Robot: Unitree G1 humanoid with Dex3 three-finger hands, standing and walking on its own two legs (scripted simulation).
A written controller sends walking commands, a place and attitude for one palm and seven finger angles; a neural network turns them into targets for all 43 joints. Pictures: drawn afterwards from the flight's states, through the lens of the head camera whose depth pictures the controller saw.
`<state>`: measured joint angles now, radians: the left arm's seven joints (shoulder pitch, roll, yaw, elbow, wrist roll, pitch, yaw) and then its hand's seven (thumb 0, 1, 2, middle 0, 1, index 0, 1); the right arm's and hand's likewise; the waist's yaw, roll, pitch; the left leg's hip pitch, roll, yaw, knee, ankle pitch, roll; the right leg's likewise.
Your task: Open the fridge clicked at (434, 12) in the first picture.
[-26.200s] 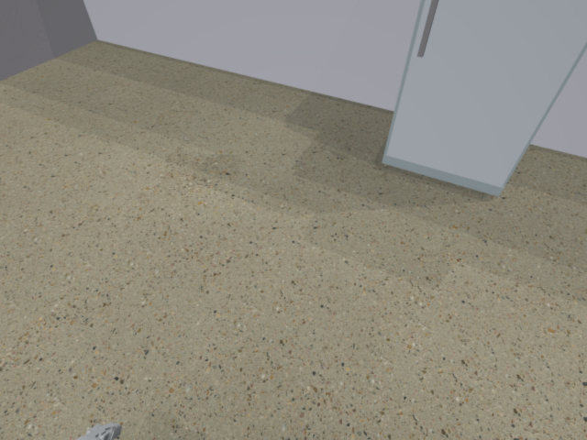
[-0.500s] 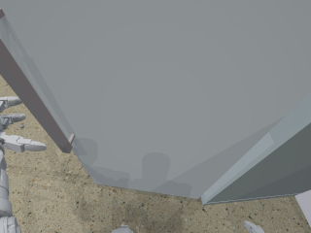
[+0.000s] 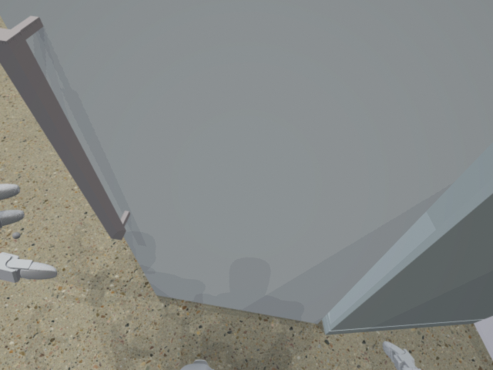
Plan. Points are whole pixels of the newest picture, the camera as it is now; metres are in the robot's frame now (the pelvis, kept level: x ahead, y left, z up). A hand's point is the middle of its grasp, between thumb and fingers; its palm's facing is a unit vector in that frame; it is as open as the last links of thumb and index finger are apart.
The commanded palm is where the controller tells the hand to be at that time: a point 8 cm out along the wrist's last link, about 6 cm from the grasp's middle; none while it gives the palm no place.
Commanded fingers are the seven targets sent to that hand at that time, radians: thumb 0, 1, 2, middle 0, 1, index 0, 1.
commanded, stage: slip the hand off the handle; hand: left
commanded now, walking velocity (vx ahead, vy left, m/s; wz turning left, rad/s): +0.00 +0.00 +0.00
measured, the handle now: (87, 160) +0.39 +0.28 +0.12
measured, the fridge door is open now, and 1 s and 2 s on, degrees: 77 77 77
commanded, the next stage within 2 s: draw the hand back to the body in 0.28 s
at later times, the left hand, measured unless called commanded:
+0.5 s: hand out of the picture +0.23 +0.35 +0.07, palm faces +0.35 -0.91 -0.21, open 14.6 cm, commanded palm +0.19 +0.39 +0.09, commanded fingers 0.00 -0.55 0.20 -0.25 -1.15 -0.25 -1.15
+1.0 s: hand out of the picture +0.20 +0.32 +0.11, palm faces +0.24 -0.94 -0.24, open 14.2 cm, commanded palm +0.16 +0.36 +0.14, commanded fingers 0.00 -0.15 0.39 -0.24 -0.92 -0.24 -0.92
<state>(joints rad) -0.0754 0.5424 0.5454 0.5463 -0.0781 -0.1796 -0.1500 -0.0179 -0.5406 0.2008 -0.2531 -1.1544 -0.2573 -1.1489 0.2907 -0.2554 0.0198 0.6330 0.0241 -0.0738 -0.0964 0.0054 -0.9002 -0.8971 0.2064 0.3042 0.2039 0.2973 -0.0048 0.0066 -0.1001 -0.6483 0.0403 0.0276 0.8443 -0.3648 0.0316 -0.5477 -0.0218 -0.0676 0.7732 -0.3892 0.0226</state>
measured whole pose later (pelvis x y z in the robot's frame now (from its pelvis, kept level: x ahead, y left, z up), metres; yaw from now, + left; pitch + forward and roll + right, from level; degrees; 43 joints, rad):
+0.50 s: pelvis +0.00 -0.02 +0.00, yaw +2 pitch +8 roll -3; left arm 0.05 0.53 0.58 0.46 -0.26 -0.22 -0.37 -0.02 -0.54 0.20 -0.25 -1.15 -0.25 -1.15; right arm 0.26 -0.27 0.04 0.67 0.05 -0.19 -0.14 0.01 -0.90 -0.90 0.21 0.30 0.20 0.30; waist 0.03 0.02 -0.08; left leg -0.63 0.04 -0.02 0.86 -0.36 0.01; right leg -0.52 -0.01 -0.11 0.79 -0.41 0.00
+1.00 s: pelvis -0.01 +0.00 +0.01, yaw +1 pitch +3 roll -3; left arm 0.25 0.48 0.48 0.08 -0.26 -0.11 -0.33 -0.02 -0.44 0.25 -0.25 -1.09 -0.25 -1.08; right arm 0.29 -0.29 0.03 0.60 0.04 -0.31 -0.09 0.01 -0.90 -0.90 0.20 0.30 0.20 0.30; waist 0.05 0.02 -0.08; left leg -0.49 0.02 0.02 0.77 -0.33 0.03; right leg -0.38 -0.03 -0.08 0.69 -0.36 0.03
